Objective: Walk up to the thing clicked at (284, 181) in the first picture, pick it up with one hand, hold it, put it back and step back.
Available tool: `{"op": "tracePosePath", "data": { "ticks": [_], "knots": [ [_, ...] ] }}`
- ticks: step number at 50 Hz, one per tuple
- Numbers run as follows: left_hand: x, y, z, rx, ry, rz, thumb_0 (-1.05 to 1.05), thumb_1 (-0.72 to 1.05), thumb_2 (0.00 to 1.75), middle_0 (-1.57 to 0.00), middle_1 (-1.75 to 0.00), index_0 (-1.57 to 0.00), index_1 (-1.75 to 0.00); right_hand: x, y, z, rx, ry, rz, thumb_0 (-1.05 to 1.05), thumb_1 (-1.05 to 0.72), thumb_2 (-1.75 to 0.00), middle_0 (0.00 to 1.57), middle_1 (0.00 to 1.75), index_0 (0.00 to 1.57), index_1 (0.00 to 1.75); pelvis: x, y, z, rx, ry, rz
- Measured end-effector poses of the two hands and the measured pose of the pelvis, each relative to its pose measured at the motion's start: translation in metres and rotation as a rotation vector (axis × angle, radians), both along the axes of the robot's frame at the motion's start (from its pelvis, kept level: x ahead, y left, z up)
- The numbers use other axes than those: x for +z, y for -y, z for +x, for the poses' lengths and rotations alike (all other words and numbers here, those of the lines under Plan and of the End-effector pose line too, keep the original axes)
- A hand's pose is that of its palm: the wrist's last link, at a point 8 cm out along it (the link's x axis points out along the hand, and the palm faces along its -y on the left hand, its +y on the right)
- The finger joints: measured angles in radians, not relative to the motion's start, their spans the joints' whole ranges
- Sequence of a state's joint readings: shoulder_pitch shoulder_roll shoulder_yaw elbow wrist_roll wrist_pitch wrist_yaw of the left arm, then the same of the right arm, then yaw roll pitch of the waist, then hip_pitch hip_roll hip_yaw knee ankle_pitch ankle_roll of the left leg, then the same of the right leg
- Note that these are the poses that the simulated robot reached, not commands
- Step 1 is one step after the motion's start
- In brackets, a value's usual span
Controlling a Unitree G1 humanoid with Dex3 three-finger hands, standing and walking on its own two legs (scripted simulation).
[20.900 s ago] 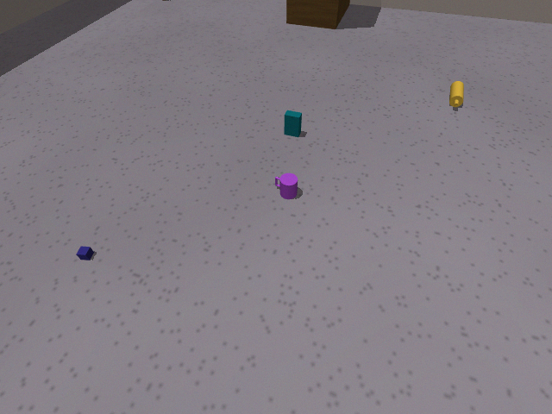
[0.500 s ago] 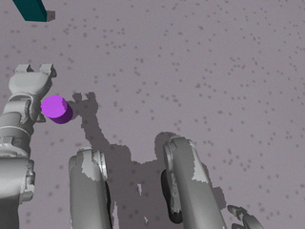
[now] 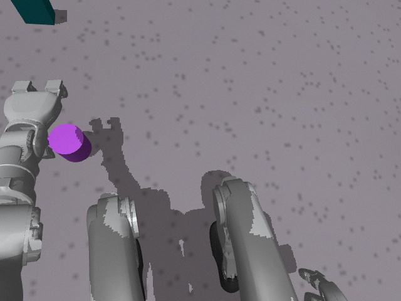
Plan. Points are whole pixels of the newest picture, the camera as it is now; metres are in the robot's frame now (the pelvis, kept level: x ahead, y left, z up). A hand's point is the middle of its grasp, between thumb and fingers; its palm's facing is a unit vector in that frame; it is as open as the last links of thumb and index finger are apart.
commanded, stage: withdraw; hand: left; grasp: from above
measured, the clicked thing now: (65, 143) +0.50 +0.31 -0.35
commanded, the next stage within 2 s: none
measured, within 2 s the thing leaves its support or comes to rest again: neither
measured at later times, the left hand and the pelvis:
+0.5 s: hand (41, 127) +0.47 +0.28 -0.13, palm faces -0.42 -0.02 -0.91, open 14.0 cm; pelvis +0.00 +0.00 +0.00, yaw +0 degrees
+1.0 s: hand (36, 121) +0.48 +0.29 -0.12, palm faces -0.39 -0.01 -0.92, open 14.1 cm; pelvis +0.00 +0.00 +0.00, yaw +0 degrees
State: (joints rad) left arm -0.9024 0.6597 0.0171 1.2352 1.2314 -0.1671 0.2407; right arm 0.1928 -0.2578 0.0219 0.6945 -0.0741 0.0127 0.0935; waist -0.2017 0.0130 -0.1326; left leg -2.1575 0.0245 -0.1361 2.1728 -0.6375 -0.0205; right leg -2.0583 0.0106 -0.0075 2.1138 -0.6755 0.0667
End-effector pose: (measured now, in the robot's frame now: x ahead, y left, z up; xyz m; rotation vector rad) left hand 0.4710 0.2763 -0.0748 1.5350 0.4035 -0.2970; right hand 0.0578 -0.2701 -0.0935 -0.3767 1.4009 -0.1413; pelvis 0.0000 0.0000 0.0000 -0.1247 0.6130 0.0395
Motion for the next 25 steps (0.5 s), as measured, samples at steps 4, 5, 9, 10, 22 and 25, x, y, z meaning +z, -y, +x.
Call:
{"op": "tracePosePath", "data": {
  "ticks": [4, 5, 9, 10, 22, 25],
  "knots": [
    [0.010, -0.012, 0.007, 0.047, 0.058, 0.034, 0.00, -0.49, 0.95, -0.09, -0.99, -0.10, -0.97, -0.004, 0.000, 0.002, -0.007, 0.014, 0.000, 0.00, -0.91, -0.90, 0.20, 0.30, 0.20, 0.30, -0.003, 0.000, -0.001, 0.003, 0.001, 0.000],
    [0.013, -0.015, 0.007, 0.061, 0.059, 0.042, 0.00, -0.49, 0.95, -0.09, -0.99, -0.10, -0.97, -0.004, -0.001, 0.002, -0.011, 0.016, 0.003, 0.00, -0.91, -0.90, 0.20, 0.30, 0.20, 0.30, -0.003, 0.000, -0.001, 0.004, 0.000, 0.000],
    [0.026, -0.019, 0.007, 0.094, 0.035, 0.053, 0.00, -0.49, 0.96, -0.08, -0.99, -0.09, -0.97, -0.003, -0.005, 0.003, -0.023, 0.017, 0.021, 0.00, -0.91, -0.90, 0.20, 0.30, 0.20, 0.30, 0.003, 0.000, 0.000, 0.005, -0.005, 0.002],
    [0.028, -0.018, 0.006, 0.097, 0.022, 0.049, 0.00, -0.49, 0.96, -0.08, -0.99, -0.09, -0.97, -0.002, -0.006, 0.003, -0.025, 0.016, 0.026, 0.00, -0.91, -0.90, 0.20, 0.30, 0.20, 0.30, 0.005, 0.000, 0.000, 0.005, -0.005, 0.003],
    [0.006, 0.003, -0.007, -0.003, -0.047, -0.009, 0.00, -0.48, 0.94, -0.09, -0.99, -0.10, -0.97, 0.007, 0.000, 0.005, 0.007, 0.015, 0.007, 0.00, -0.91, -0.89, 0.20, 0.30, 0.20, 0.30, 0.009, 0.001, 0.000, 0.001, 0.001, 0.003],
    [0.007, -0.004, -0.001, 0.004, 0.012, 0.009, 0.00, -0.48, 0.95, -0.09, -0.99, -0.10, -0.97, 0.003, 0.003, 0.005, 0.011, 0.017, -0.005, 0.00, -0.91, -0.89, 0.20, 0.30, 0.20, 0.30, 0.002, 0.001, -0.001, 0.002, 0.005, 0.002]
  ]
}}
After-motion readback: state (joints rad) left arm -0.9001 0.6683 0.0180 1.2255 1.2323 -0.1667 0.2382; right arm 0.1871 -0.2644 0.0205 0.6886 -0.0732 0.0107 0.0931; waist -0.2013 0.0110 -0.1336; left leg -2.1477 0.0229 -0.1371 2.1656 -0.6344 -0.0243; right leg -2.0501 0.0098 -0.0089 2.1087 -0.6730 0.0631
